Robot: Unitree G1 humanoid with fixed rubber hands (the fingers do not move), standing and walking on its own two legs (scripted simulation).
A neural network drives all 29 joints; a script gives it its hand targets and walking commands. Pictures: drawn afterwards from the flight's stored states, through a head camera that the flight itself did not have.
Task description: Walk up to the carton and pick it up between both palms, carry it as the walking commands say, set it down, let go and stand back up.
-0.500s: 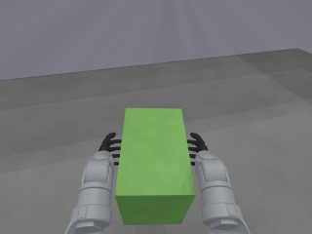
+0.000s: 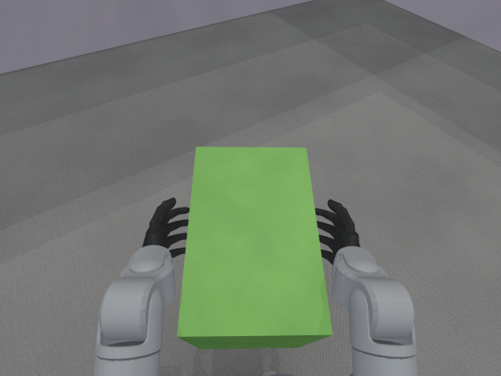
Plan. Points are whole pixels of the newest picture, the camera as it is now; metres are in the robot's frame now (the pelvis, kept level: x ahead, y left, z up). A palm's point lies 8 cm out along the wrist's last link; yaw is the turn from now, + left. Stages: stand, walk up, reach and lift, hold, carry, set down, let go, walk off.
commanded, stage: carry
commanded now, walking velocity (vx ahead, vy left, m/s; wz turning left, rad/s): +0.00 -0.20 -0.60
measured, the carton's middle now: (250, 253) +0.31 -0.02 +0.01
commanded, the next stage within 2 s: none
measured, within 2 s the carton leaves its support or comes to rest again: neither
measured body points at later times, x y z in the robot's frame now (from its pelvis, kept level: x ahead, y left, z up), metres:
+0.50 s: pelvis -0.04 -0.13 +0.00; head -0.05 -0.13 +0.45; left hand +0.25 -0.09 +0.08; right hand +0.16 -0.34 +0.07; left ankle -0.03 +0.03 -0.67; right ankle -0.01 -0.24 -0.72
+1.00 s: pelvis -0.13 -0.24 +0.01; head -0.13 -0.23 +0.46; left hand +0.17 -0.29 +0.10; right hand +0.01 -0.50 +0.10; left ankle -0.03 -0.08 -0.72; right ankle -0.20 -0.39 -0.71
